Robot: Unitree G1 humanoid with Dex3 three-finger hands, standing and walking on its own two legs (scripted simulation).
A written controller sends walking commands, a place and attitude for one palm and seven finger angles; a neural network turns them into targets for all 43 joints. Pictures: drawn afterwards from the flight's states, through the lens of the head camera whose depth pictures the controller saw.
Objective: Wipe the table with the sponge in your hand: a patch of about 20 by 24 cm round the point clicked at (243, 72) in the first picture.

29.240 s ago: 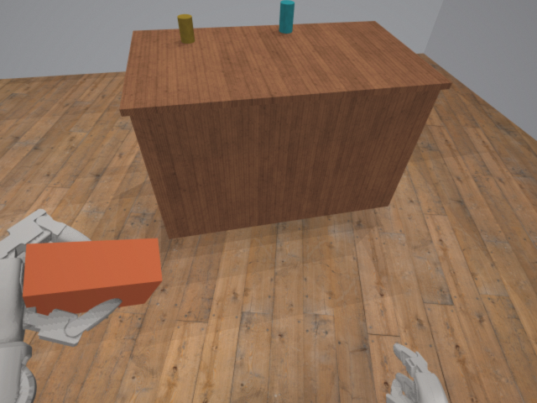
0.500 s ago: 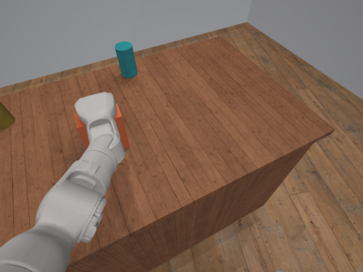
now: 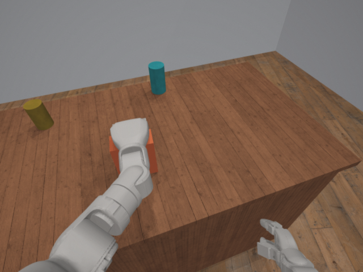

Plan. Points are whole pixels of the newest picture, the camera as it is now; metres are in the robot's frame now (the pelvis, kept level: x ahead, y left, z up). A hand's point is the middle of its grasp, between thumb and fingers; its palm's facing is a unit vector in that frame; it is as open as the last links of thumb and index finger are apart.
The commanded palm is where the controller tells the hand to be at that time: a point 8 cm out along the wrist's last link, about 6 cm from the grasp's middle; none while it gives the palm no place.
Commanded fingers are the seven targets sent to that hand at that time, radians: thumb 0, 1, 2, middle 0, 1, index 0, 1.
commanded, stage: wipe back along the third lane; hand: left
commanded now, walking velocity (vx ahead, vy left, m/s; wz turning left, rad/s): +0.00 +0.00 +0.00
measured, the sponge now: (136, 159) +0.39 +0.17 +0.01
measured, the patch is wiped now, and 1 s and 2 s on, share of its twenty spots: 1.00 1.00 1.00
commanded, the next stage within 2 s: slide back across to the middle lane in 0.82 s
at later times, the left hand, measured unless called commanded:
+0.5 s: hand (137, 164) +0.34 +0.15 +0.06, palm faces +0.02 -0.05 -1.00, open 9.6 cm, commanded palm +0.29 +0.13 +0.09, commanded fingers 0.00 0.10 1.30 -1.20 -1.60 -1.20 -1.60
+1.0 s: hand (140, 177) +0.31 +0.13 +0.06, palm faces +0.04 -0.10 -0.99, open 9.6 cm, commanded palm +0.25 +0.12 +0.10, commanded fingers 0.00 0.10 1.30 -1.20 -1.60 -1.20 -1.60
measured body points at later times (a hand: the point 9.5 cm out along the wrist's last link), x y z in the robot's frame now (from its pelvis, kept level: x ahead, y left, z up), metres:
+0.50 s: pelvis -0.01 +0.00 +0.00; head -0.03 -0.03 +0.45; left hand +0.34 +0.14 +0.11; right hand +0.20 -0.22 -0.10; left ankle -0.05 +0.10 -0.74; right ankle +0.01 -0.10 -0.74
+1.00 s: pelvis -0.02 -0.02 +0.00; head -0.05 -0.05 +0.45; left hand +0.30 +0.13 +0.11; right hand +0.23 -0.22 -0.07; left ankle -0.05 +0.10 -0.74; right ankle +0.01 -0.10 -0.74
